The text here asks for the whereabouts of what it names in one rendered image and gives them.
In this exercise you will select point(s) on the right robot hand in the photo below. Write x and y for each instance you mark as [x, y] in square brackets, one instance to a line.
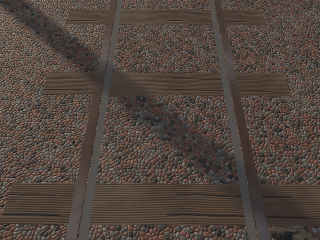
[280, 233]

